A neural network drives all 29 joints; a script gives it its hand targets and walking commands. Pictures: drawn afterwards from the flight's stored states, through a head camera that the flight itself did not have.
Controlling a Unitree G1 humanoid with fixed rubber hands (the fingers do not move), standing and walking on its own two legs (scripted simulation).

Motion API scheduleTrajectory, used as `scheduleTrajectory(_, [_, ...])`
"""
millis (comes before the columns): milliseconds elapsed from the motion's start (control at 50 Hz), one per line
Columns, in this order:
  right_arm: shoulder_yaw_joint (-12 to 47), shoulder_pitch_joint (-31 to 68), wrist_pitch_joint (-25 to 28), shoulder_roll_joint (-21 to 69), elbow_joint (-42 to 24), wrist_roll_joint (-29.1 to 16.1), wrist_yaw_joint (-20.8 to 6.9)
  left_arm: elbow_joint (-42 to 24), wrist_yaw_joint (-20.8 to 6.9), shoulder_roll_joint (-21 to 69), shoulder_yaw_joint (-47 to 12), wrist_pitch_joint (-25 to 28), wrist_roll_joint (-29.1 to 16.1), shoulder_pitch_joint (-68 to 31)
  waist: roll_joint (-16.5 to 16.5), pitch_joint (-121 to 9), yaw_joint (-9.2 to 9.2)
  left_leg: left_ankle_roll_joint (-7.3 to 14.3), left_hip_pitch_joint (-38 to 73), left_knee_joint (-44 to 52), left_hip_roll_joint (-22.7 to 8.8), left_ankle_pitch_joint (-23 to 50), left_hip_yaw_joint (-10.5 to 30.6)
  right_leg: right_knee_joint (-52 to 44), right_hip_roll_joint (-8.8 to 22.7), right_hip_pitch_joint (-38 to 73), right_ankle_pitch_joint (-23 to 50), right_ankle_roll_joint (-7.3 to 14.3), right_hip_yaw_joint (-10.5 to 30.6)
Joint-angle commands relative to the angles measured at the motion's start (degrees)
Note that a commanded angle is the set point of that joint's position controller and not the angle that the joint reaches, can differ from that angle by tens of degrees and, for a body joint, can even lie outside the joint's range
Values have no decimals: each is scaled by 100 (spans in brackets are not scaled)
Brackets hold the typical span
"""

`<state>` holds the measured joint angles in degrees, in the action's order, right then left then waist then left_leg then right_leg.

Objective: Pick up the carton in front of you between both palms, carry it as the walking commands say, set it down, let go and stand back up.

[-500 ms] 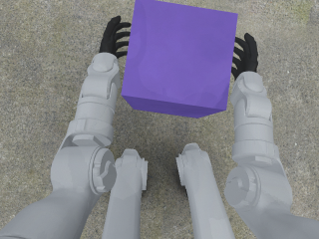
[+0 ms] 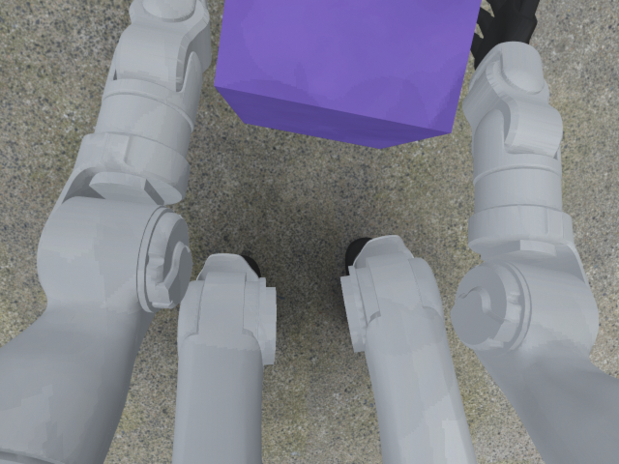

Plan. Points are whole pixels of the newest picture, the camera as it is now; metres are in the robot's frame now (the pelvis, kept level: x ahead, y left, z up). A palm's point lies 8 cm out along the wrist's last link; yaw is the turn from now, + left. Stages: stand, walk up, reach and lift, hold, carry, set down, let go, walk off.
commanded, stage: set down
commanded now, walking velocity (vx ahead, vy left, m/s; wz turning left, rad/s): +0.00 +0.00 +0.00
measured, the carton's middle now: (337, 38) +0.53 -0.06 -0.25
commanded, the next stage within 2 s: none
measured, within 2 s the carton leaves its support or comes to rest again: rests again in 1.16 s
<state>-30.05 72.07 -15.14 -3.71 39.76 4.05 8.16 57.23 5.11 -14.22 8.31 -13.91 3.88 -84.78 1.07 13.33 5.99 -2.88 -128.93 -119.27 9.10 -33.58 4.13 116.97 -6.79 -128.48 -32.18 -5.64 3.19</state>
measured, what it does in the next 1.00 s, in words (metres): stands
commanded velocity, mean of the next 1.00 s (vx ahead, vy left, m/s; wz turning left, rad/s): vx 0.00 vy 0.00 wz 0.00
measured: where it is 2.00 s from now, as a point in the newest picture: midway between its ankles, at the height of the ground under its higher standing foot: (304, 321)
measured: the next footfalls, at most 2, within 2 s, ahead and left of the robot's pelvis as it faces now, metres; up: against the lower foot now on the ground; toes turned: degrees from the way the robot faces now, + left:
none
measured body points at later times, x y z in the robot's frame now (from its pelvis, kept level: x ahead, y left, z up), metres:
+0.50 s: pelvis +0.00 +0.00 -0.02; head +0.37 +0.00 +0.23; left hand +0.58 +0.09 -0.20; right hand +0.51 -0.21 -0.20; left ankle +0.10 +0.11 -0.37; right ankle +0.11 -0.13 -0.37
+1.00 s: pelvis +0.00 +0.01 -0.03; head +0.36 +0.01 +0.22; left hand +0.58 +0.09 -0.20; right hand +0.51 -0.21 -0.20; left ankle +0.10 +0.11 -0.37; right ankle +0.11 -0.13 -0.37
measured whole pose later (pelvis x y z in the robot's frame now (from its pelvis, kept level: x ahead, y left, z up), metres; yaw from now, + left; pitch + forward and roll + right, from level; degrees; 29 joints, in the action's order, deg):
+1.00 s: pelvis +0.00 +0.01 -0.03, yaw -1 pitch +37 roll -4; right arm -35.4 77.8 -10.8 -6.5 50.7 10.0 -1.1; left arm 66.7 -0.1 -16.2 14.0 -9.7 9.0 -90.2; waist 0.6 20.5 6.2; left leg 0.1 -128.1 -127.1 6.6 -35.4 2.0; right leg 123.8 -4.7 -126.9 -33.8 -5.5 1.8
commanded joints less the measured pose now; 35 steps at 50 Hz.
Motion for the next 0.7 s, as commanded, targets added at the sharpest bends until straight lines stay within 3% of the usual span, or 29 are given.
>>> scheduleTrajectory(0, [3146,4380,252,4536,-665,-891,-1649,-679,-1165,5446,-1870,233,-722,-2966,510,-7661,421,207,3704,708,34,2344,-679,-575,-61,3590,2707,99,-1025])
scheduleTrajectory(120, [3161,4075,337,4595,-414,-939,-1672,-374,-1189,5508,-1802,340,-701,-2564,492,-7199,319,226,3443,507,32,2572,-662,-374,-82,3528,2959,115,-919])
scheduleTrajectory(360, [2632,3980,483,4077,42,-632,-1682,-32,-1225,4973,-1451,501,-577,-2689,488,-5929,391,323,2742,436,13,1931,-498,-223,-47,2901,2318,208,-860])
scheduleTrajectory(680, [1601,3425,353,3257,895,60,-1799,848,-1348,3913,-625,361,-10,-2221,403,-4078,242,454,2090,492,-63,954,-350,-195,32,2054,1182,337,-752])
